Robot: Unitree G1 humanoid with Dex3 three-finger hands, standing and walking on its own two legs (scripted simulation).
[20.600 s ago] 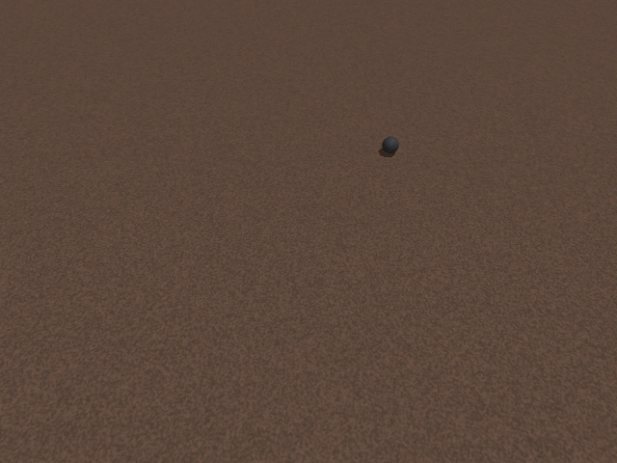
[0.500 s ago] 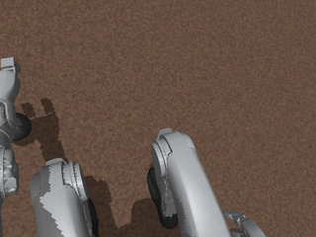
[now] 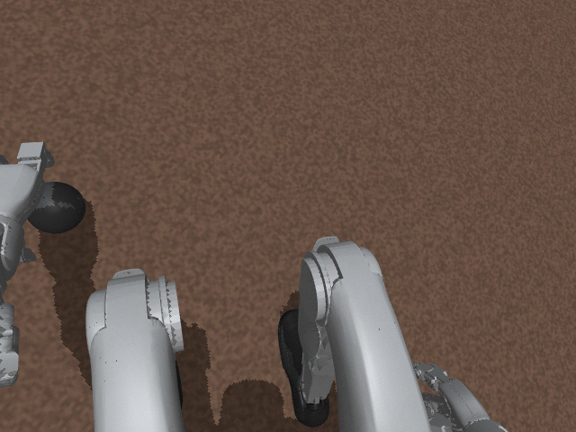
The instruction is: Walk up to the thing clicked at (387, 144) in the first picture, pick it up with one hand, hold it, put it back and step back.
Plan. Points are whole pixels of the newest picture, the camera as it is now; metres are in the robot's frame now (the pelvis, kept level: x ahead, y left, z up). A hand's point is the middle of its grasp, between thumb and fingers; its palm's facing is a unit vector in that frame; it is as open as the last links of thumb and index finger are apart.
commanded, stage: rest palm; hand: left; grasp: from above
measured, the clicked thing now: (56, 207) +0.45 +0.27 -0.28
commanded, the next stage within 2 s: close in 1.08 s
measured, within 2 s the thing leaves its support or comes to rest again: neither
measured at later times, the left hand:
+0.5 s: hand (42, 205) +0.45 +0.28 -0.23, palm faces -0.48 -0.10 -0.87, open 14.2 cm
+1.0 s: hand (41, 207) +0.45 +0.28 -0.25, palm faces -0.46 -0.11 -0.88, open 14.2 cm
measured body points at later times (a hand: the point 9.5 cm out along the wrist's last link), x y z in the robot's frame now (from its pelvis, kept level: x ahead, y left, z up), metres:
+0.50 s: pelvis +0.00 +0.00 -0.02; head +0.27 +0.06 +0.34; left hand +0.47 +0.28 -0.18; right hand -0.01 -0.27 -0.11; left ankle +0.07 +0.12 -0.29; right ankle +0.11 -0.13 -0.29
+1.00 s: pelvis +0.00 +0.00 -0.03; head +0.26 +0.09 +0.33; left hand +0.47 +0.29 -0.20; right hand +0.04 -0.27 -0.10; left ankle +0.07 +0.12 -0.29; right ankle +0.11 -0.13 -0.29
